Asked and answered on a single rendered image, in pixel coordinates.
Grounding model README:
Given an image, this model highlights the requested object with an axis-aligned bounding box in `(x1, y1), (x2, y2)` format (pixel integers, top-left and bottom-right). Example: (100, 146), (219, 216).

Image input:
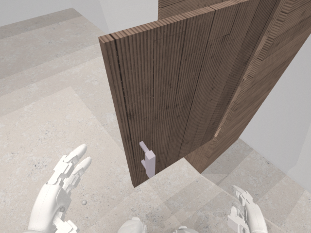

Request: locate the cupboard door
(98, 0), (281, 188)

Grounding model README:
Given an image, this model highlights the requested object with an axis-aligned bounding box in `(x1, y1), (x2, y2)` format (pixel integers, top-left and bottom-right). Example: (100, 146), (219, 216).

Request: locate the left robot thigh
(116, 220), (147, 233)

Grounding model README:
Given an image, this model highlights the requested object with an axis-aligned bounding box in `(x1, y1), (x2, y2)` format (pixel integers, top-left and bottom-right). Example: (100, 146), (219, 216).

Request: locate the robot right hand
(227, 185), (268, 233)

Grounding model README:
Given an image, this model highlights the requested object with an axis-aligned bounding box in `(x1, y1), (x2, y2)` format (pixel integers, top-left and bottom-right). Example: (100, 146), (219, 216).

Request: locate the robot left hand
(28, 144), (92, 233)

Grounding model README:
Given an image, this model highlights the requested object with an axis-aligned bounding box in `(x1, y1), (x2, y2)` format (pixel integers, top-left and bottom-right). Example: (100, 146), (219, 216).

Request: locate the handle
(139, 141), (156, 178)

